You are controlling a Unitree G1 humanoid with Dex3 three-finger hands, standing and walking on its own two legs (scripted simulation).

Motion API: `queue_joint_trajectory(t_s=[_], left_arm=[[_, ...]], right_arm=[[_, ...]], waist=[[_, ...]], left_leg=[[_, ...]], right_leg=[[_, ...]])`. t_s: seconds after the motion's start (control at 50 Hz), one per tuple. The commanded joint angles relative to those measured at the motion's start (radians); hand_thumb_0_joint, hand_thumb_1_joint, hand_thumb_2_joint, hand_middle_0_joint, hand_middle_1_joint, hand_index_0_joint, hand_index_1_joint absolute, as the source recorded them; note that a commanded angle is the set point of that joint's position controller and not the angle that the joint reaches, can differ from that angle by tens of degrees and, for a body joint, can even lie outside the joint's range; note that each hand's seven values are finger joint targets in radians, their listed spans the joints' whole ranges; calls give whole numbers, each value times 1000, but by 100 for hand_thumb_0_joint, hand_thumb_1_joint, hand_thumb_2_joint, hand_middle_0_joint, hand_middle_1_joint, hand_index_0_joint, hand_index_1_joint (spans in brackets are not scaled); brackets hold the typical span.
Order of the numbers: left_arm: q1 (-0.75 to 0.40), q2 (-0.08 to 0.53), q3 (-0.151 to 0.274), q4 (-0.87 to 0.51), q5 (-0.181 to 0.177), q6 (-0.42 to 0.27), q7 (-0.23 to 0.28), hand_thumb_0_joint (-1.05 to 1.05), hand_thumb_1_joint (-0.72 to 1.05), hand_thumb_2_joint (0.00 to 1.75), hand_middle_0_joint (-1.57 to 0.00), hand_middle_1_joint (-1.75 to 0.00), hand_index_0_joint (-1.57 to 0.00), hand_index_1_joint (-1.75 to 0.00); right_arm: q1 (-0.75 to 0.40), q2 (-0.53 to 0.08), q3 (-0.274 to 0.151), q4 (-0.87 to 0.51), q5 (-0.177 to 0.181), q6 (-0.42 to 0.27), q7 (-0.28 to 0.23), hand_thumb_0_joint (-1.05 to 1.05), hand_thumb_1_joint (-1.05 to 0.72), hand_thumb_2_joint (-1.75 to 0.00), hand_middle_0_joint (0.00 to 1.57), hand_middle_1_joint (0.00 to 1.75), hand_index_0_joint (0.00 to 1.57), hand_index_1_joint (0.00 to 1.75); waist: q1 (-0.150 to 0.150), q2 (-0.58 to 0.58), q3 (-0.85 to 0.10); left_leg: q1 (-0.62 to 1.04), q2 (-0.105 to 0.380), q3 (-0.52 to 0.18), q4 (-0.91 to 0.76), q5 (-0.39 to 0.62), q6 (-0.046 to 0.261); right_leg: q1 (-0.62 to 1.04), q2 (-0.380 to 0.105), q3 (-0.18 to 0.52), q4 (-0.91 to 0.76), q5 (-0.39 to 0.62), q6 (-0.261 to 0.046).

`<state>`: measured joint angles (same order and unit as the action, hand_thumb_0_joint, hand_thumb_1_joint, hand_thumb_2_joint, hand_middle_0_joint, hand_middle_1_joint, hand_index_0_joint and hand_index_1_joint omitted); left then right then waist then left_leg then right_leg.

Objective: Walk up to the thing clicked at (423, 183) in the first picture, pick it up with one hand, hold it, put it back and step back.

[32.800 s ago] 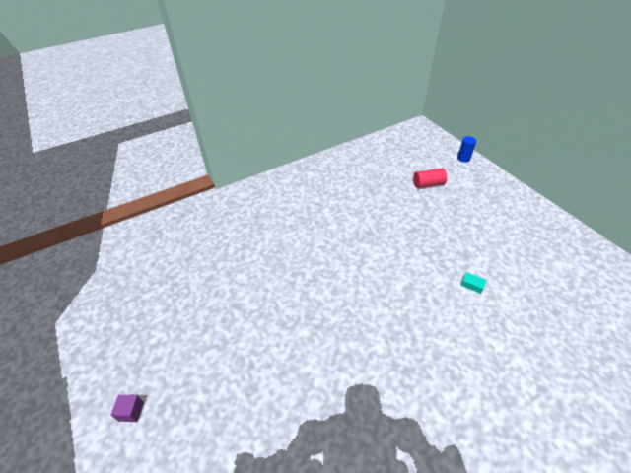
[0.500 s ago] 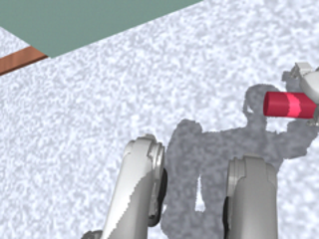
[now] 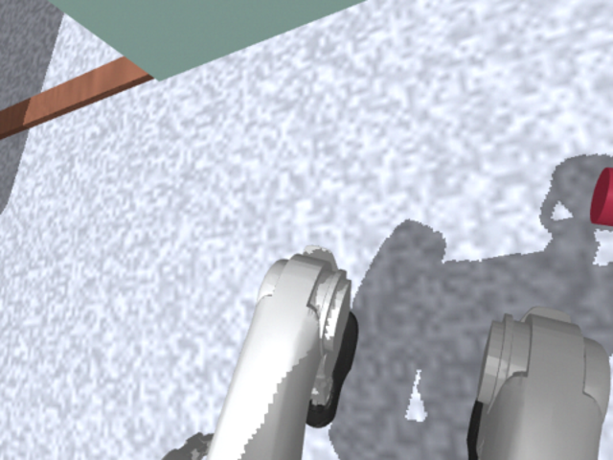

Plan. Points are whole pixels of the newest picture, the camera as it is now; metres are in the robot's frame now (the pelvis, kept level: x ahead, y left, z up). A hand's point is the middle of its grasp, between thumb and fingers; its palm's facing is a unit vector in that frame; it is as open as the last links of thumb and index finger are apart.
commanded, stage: rest palm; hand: right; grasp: from above
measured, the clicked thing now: out of the picture +0.48 -0.29 -0.27
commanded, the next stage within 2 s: close in 0.34 s
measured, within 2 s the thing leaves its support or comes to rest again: neither
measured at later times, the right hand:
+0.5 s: hand out of the picture +0.46 -0.29 -0.24, palm faces -0.48 +0.12 -0.87, open 12.9 cm
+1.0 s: hand out of the picture +0.47 -0.29 -0.25, palm faces -0.48 +0.10 -0.87, open 12.0 cm
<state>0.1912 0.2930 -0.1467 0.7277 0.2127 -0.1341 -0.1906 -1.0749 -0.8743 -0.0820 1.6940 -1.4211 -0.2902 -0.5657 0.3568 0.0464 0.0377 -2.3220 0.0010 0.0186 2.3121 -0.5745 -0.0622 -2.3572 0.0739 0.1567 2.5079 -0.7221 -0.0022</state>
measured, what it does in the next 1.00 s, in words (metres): stands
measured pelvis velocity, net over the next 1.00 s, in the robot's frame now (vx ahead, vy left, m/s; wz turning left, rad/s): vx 0.00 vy -0.01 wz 0.06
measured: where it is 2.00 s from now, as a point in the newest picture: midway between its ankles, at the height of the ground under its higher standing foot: (399, 430)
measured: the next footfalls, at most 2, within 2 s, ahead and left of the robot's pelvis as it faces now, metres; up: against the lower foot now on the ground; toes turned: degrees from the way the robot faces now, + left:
none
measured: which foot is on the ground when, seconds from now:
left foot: down 0.00-1.00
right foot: down 0.00-1.00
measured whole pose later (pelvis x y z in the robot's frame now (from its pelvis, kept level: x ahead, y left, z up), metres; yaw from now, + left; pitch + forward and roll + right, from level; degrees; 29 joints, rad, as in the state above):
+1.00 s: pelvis +0.00 -0.01 -0.01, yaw +3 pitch +28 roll +15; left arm 0.14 0.35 -0.25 0.65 0.26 -0.21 -0.29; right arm -1.09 -1.00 -0.13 1.79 -1.40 -0.26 -0.59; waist 0.41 0.08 0.14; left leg -2.28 -0.01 0.07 2.34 -0.58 -0.08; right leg -2.34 0.06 0.21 2.59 -0.76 -0.02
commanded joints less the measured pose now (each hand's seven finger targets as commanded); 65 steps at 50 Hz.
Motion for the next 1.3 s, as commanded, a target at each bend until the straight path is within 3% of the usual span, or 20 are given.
queue_joint_trajectory(t_s=[0.0, 0.04, 0.14, 0.18, 0.3, 0.34, 0.46, 0.6, 0.68, 0.76, 0.86, 0.88, 0.98, 1.0, 1.06, 1.16, 1.18, 1.2, 1.26, 1.28], left_arm=[[199, 333, 96, -18, 3, -16, -3, 0, 89, 89, -20, -30, -20, -30], [191, 332, 97, -22, 6, -16, -13, 0, 89, 89, -20, -30, -20, -30], [224, 349, 87, -32, 20, -8, -35, 0, 89, 89, -20, -30, -20, -30], [214, 361, 93, -41, 20, -8, -39, 0, 89, 89, -20, -30, -20, -30], [223, 352, 71, -44, 32, 4, -46, 0, 89, 90, -20, -30, -20, -30], [215, 352, 58, -43, 42, -2, -49, 0, 89, 90, -20, -30, -20, -30], [170, 356, 46, -32, 47, -13, -48, 0, 89, 89, -20, -30, -20, -30], [116, 385, 44, -38, 51, -50, -65, 0, 88, 89, -20, -30, -20, -30], [100, 397, 36, -48, 42, -69, -84, 0, 88, 89, -20, -30, -20, -30], [113, 401, 27, -59, 44, -80, -97, 0, 89, 89, -20, -30, -20, -30], [120, 396, 10, -66, 38, -87, -92, 0, 89, 90, -20, -30, -20, -30], [123, 397, 15, -69, 35, -81, -90, 0, 89, 90, -20, -30, -20, -30], [142, 400, 4, -83, 36, -73, -84, 0, 89, 90, -20, -30, -20, -30], [144, 399, 4, -83, 35, -70, -83, 0, 89, 90, -20, -30, -20, -30], [150, 392, 4, -86, 33, -57, -78, 0, 90, 90, -20, -30, -20, -30], [167, 394, 9, -82, 40, -45, -78, 0, 89, 90, -20, -30, -20, -30], [158, 388, 8, -74, 37, -43, -78, 0, 89, 90, -20, -30, -20, -30], [163, 395, 15, -77, 41, -43, -78, 0, 89, 90, -20, -30, -20, -30], [150, 379, 8, -73, 42, -47, -82, 0, 89, 90, -20, -30, -20, -30], [159, 394, 17, -69, 42, -47, -81, 0, 89, 90, -20, -30, -20, -30]], right_arm=[[-303, -279, -80, -156, 28, 8, -46, 0, 45, -98, 6, 104, 9, 101], [-256, -232, -69, -119, 38, 16, -43, 0, 43, -100, 6, 105, 9, 102], [-207, -291, -121, -113, 22, 21, -21, 0, 42, -99, 7, 105, 10, 101], [-186, -301, -136, -130, 30, 16, -17, 0, 41, -100, 9, 103, 11, 101], [-220, -292, -123, -137, 28, -31, -9, 0, 37, -98, 12, 103, 15, 100], [-253, -268, -91, -125, 26, -51, -6, 0, 38, -97, 12, 101, 14, 99], [-266, -283, -56, -94, -4, -78, -64, 0, 22, -97, 23, 99, 25, 97], [-290, -252, -6, -36, -40, -25, -128, 0, 14, -92, 27, 96, 31, 93], [-294, -275, -35, -10, -24, 14, -140, 0, 20, -85, 22, 92, 26, 88], [-301, -309, -67, -1, -4, 37, -129, 0, 24, -81, 22, 88, 25, 85], [-270, -316, -64, 27, 28, 41, -80, 0, 20, -86, 29, 88, 30, 86], [-277, -339, -74, -12, 35, 34, -76, 0, 19, -84, 29, 88, 31, 86], [-255, -317, -51, -54, 53, 0, -34, 0, 13, -83, 34, 86, 36, 84], [-269, -349, -63, -90, 56, -10, -32, 0, 11, -82, 36, 85, 37, 84], [-260, -369, -75, -124, 44, -33, -29, 0, 3, -81, 42, 84, 44, 82], [-240, -348, -74, -129, 32, -48, -53, 0, -6, -76, 47, 80, 49, 78], [-230, -357, -72, -115, 26, -49, -58, 0, -7, -77, 49, 80, 51, 78], [-235, -332, -64, -96, 23, -49, -64, 0, -10, -76, 51, 79, 53, 77], [-232, -316, -46, -78, 14, -42, -76, 0, -15, -79, 55, 79, 57, 77], [-251, -347, -68, -114, 9, -41, -86, 0, -18, -80, 57, 80, 59, 78]], waist=[[24, -456, -702], [25, -476, -688], [39, -445, -651], [20, -463, -643], [66, -424, -622], [98, -418, -576], [78, -450, -560], [94, -499, -485], [93, -475, -486], [94, -463, -518], [108, -418, -494], [94, -438, -530], [108, -438, -523], [98, -459, -545], [81, -480, -580], [86, -490, -574], [74, -506, -573], [93, -492, -545], [93, -471, -510], [83, -492, -542]], left_leg=[[342, -8, 170, -125, 168, 83], [327, -7, 176, -110, 184, 84], [394, -14, 178, -112, 239, 82], [378, -12, 184, -108, 231, 88], [408, -18, 194, -127, 215, 77], [388, -22, 202, -129, 193, 70], [356, -31, 215, -123, 137, 72], [277, -31, 221, -98, 131, 71], [271, -20, 219, -79, 165, 66], [323, -21, 211, -83, 177, 65], [361, -25, 205, -104, 146, 64], [378, -28, 205, -108, 161, 65], [391, -25, 220, -105, 199, 69], [412, -27, 217, -111, 204, 70], [433, -29, 214, -113, 209, 78], [411, -31, 226, -109, 228, 79], [413, -35, 227, -108, 213, 82], [395, -33, 229, -112, 209, 80], [388, -37, 225, -112, 183, 74], [375, -34, 228, -112, 195, 74]], right_leg=[[556, -23, -73, -312, 233, -2], [567, -26, -63, -319, 259, 9], [536, -22, -79, -273, 323, 1], [553, -25, -68, -277, 337, 11], [523, -28, -63, -252, 300, 2], [518, -32, -62, -229, 271, -1], [530, -37, -48, -259, 198, 7], [534, -43, -25, -288, 171, 13], [533, -50, 7, -293, 207, 21], [512, -46, 1, -282, 211, 12], [448, -40, -19, -258, 157, -7], [467, -42, -11, -272, 184, -4], [516, -47, -2, -244, 258, 9], [522, -46, -7, -244, 263, 7], [546, -47, -16, -238, 275, 14], [568, -50, -14, -243, 307, 21], [561, -49, -15, -256, 285, 20], [544, -51, -12, -255, 273, 18], [506, -48, -23, -259, 222, 9], [537, -49, -14, -272, 245, 14]])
